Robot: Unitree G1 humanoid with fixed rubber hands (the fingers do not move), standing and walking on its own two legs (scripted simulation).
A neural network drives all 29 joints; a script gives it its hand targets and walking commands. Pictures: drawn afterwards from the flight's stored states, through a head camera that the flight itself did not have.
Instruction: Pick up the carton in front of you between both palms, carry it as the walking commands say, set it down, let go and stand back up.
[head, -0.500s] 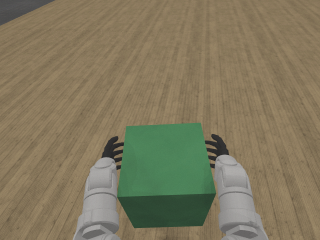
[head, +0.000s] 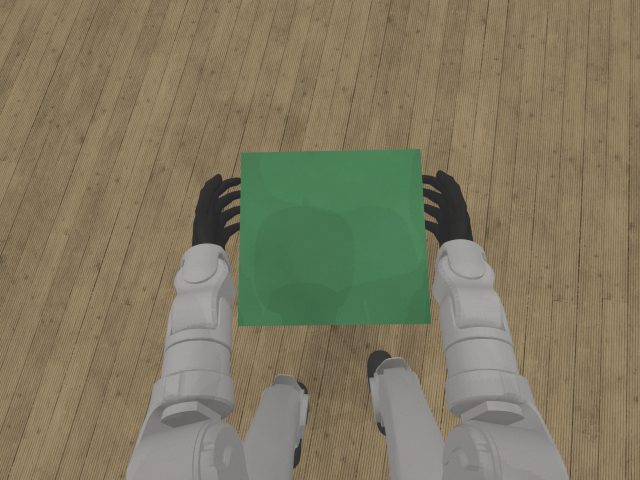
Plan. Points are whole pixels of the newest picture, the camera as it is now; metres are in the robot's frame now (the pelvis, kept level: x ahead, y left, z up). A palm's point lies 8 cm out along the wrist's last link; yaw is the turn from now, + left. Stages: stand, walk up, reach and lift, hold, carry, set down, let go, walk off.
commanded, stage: set down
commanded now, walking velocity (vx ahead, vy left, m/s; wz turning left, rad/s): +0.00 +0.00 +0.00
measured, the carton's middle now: (330, 250) +0.40 +0.00 -0.16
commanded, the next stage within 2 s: none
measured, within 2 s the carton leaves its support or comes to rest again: rests again in 1.76 s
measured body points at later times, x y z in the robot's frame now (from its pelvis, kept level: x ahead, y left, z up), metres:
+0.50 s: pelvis -0.01 +0.00 -0.13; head +0.25 -0.03 +0.24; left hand +0.45 +0.13 -0.22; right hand +0.46 -0.17 -0.23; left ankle +0.03 +0.13 -0.64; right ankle +0.10 -0.12 -0.64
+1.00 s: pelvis -0.04 -0.01 -0.24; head +0.29 -0.04 +0.06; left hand +0.49 +0.12 -0.38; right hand +0.49 -0.18 -0.39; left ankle +0.03 +0.13 -0.64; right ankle +0.10 -0.12 -0.64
